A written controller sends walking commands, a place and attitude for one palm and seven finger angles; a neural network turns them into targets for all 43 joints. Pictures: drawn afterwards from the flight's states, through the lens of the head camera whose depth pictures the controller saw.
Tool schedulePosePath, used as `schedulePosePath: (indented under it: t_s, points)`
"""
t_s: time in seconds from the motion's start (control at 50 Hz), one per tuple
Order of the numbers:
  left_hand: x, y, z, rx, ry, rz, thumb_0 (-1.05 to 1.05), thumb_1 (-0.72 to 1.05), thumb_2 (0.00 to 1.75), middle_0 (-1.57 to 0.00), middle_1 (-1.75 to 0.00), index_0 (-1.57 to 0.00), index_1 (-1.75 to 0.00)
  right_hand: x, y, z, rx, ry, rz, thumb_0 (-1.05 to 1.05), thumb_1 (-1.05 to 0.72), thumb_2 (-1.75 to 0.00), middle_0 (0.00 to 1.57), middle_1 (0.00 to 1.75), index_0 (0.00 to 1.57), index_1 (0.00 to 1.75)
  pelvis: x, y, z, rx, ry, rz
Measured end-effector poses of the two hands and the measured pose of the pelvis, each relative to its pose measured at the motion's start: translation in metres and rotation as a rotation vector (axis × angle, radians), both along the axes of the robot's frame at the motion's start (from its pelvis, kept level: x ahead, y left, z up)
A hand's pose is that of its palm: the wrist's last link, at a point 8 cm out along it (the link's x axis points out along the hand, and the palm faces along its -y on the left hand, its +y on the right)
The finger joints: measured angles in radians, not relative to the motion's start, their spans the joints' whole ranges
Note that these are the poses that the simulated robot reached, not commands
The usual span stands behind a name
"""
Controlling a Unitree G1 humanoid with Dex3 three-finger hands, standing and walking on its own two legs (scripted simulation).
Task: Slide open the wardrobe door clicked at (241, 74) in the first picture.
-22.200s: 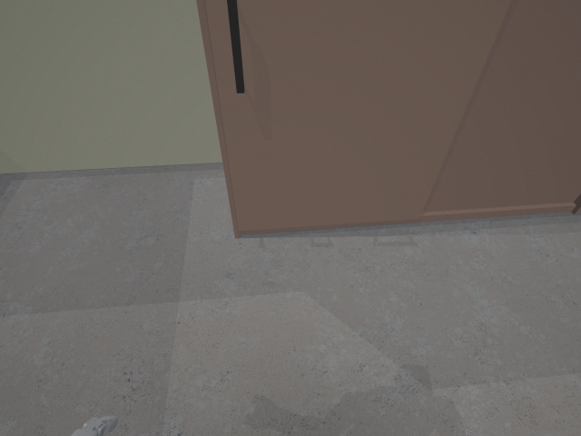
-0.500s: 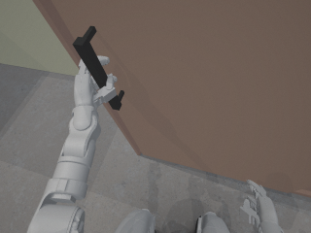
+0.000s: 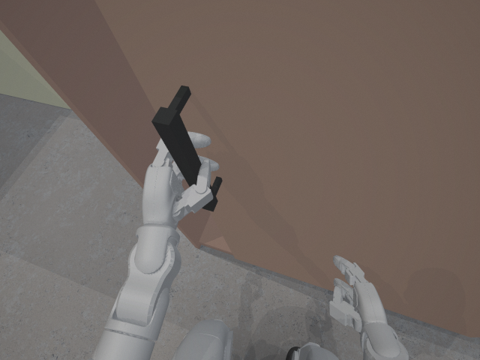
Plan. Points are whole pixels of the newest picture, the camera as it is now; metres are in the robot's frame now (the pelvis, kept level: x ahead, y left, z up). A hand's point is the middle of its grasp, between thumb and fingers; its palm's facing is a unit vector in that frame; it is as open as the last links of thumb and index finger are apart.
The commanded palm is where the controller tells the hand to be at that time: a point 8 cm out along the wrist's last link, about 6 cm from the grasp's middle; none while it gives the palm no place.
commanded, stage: step sideways, sliding the door along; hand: left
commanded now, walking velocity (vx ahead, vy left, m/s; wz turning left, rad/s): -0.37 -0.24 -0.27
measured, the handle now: (198, 159) +0.37 +0.14 +0.09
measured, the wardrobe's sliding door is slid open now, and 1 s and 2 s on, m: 0.17 0.34 0.57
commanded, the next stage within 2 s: none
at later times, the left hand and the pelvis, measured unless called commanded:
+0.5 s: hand (264, 208) +0.30 +0.02 +0.10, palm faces +0.06 -0.99 -0.09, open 6.2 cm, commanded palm +0.27 +0.00 +0.10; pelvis -0.04 -0.07 -0.01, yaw -8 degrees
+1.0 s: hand (328, 226) +0.29 -0.06 +0.10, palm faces +0.05 -1.00 -0.04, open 6.1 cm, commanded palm +0.25 -0.08 +0.10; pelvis -0.11 -0.17 +0.01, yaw -10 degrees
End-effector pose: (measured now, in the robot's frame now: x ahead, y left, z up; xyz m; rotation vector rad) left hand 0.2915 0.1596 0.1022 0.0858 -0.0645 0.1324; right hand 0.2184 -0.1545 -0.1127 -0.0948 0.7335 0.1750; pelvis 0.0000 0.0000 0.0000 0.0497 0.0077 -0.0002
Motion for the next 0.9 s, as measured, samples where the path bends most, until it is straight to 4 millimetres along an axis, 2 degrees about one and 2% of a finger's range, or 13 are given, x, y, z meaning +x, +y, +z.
schedulePosePath:
  t_s: [0.06,0.14,0.22,0.26,0.38,0.46,0.54,0.6,0.7,0.76,0.82,0.9]
  points:
    - [-0.003,-0.015,0.001,-0.019,0.019,-0.018,0.02,0.76,0.81,-0.38,-1.40,-0.26,-1.40,0.002,-0.026,0.013,-0.045,-0.017,-0.049,0.01,-0.91,-0.90,0.20,0.30,0.20,0.30,-0.003,-0.003,0.011,0.021,0.020,-0.019]
    - [-0.005,-0.030,0.001,-0.031,0.021,-0.086,0.02,0.76,0.81,-0.36,-1.40,-0.26,-1.40,-0.006,-0.056,0.029,-0.115,-0.022,-0.122,0.01,-0.91,-0.90,0.20,0.30,0.20,0.30,-0.007,-0.003,0.017,0.023,0.026,-0.035]
    - [-0.005,-0.041,-0.003,-0.048,-0.044,-0.193,0.02,0.76,0.80,-0.35,-1.40,-0.26,-1.40,-0.019,-0.077,0.034,-0.180,-0.060,-0.189,0.01,-0.91,-0.90,0.19,0.30,0.20,0.30,-0.007,0.001,-0.001,-0.027,0.017,-0.053]
    - [-0.004,-0.047,-0.004,-0.043,-0.070,-0.220,0.02,0.76,0.80,-0.36,-1.40,-0.25,-1.40,-0.029,-0.083,0.035,-0.192,-0.051,-0.195,0.01,-0.91,-0.90,0.19,0.29,0.20,0.30,-0.011,-0.004,-0.004,-0.018,-0.006,-0.065]
    - [-0.009,-0.065,-0.001,-0.033,-0.038,-0.187,0.02,0.76,0.81,-0.36,-1.40,-0.25,-1.40,-0.063,-0.088,0.033,-0.147,-0.020,-0.179,0.01,-0.91,-0.90,0.19,0.29,0.20,0.30,-0.025,-0.026,0.001,-0.060,-0.033,-0.117]
    - [-0.012,-0.076,0.000,-0.003,-0.023,-0.125,0.02,0.76,0.82,-0.37,-1.40,-0.22,-1.40,-0.081,-0.095,0.021,-0.082,-0.001,-0.175,0.01,-0.91,-0.90,0.19,0.30,0.20,0.30,-0.035,-0.054,-0.001,-0.072,-0.040,-0.136]
    - [-0.016,-0.090,0.000,0.026,-0.036,-0.032,0.01,0.76,0.84,-0.38,-1.40,-0.17,-1.40,-0.092,-0.118,0.001,-0.027,0.002,-0.169,0.01,-0.91,-0.90,0.20,0.30,0.20,0.30,-0.046,-0.090,-0.012,-0.070,-0.050,-0.132]
    - [-0.018,-0.100,0.001,0.040,-0.005,0.006,0.00,0.75,0.83,-0.39,-1.39,-0.15,-1.40,-0.102,-0.145,-0.005,-0.051,0.033,-0.198,0.01,-0.91,-0.90,0.20,0.30,0.21,0.30,-0.058,-0.102,-0.007,-0.047,-0.019,-0.126]
    - [-0.021,-0.115,0.002,0.009,0.011,-0.006,0.01,0.77,0.83,-0.35,-1.35,-0.18,-1.40,-0.127,-0.191,0.007,-0.148,0.050,-0.280,0.01,-0.91,-0.90,0.20,0.30,0.20,0.30,-0.075,-0.108,0.005,-0.013,0.026,-0.132]
    - [-0.022,-0.123,-0.001,-0.011,-0.035,-0.056,0.01,0.77,0.83,-0.35,-1.36,-0.19,-1.39,-0.144,-0.213,0.010,-0.221,0.049,-0.316,0.01,-0.91,-0.90,0.20,0.30,0.20,0.30,-0.085,-0.110,-0.005,-0.051,0.029,-0.113]
    - [-0.023,-0.132,-0.001,-0.020,-0.045,-0.091,0.01,0.77,0.82,-0.34,-1.37,-0.17,-1.36,-0.163,-0.226,0.017,-0.252,0.088,-0.308,0.01,-0.91,-0.90,0.19,0.30,0.20,0.30,-0.096,-0.122,-0.004,-0.054,-0.003,-0.114]
    - [-0.026,-0.147,0.001,-0.039,-0.007,-0.094,0.02,0.79,0.83,-0.28,-1.39,-0.18,-1.35,-0.181,-0.234,0.029,-0.246,0.118,-0.275,0.01,-0.91,-0.90,0.19,0.30,0.20,0.30,-0.101,-0.137,0.006,-0.104,-0.008,-0.137]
